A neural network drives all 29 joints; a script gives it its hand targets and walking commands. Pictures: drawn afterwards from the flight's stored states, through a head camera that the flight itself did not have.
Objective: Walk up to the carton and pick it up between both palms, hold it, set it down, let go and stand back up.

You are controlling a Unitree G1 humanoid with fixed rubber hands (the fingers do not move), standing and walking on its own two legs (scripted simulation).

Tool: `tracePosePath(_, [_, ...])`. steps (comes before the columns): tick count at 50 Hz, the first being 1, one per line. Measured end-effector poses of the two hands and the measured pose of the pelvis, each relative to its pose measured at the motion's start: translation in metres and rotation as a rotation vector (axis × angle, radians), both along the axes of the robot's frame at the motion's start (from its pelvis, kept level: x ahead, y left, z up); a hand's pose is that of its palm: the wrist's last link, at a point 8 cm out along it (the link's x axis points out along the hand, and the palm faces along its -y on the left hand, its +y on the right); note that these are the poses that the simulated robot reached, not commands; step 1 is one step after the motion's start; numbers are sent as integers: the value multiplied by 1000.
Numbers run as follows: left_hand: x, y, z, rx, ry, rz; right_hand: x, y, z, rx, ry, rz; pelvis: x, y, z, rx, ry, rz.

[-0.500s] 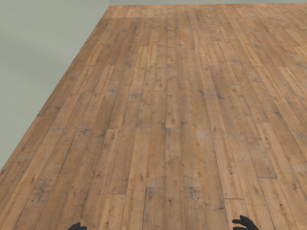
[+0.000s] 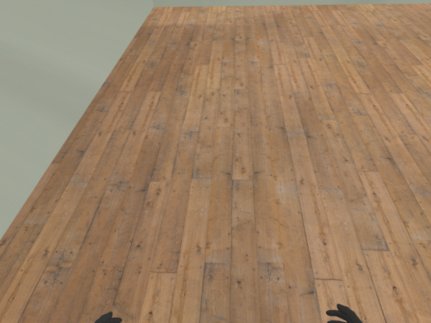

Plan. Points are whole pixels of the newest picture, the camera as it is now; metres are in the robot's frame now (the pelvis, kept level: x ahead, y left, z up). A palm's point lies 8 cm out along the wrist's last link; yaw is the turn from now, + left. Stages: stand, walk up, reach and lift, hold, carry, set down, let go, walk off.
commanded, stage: stand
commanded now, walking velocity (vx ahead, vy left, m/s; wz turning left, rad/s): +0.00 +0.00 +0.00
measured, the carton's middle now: out of the picture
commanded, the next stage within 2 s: walk up in 0.94 s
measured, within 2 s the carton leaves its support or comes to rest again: neither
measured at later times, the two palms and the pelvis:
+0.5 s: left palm out of the picture +0.11 +0.26 -0.09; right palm out of the picture +0.11 -0.23 -0.10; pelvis -0.01 +0.00 +0.00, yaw +0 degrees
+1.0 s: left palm out of the picture +0.07 +0.26 -0.10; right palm out of the picture +0.08 -0.24 -0.11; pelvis -0.03 +0.00 +0.00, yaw +0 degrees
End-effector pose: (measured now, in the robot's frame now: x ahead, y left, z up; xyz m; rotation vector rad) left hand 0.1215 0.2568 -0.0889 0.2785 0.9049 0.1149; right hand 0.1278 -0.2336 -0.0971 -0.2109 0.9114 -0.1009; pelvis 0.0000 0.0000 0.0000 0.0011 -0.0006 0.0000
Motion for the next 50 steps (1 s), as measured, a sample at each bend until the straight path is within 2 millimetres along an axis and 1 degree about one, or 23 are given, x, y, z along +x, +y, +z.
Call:
tracePosePath(13, [-3, 1, -1, 3, 9, 2, -5, 0, -2, 0, 15, -4, -1, 0, 0, 0, -2, 0])
tracePosePath(24, [-11, 3, -2, 5, 17, 6, -12, -1, -4, 0, 22, -7, -6, 0, 0, 0, -9, 0])
tracePosePath(35, [-24, 4, -4, 5, 26, 12, -25, -2, -5, 1, 29, -11, -16, 0, 0, 0, -22, 0])
tracePosePath(50, [-47, 6, -8, 5, 44, 24, -47, -2, -8, 1, 43, -19, -31, 0, 0, 0, -45, 0])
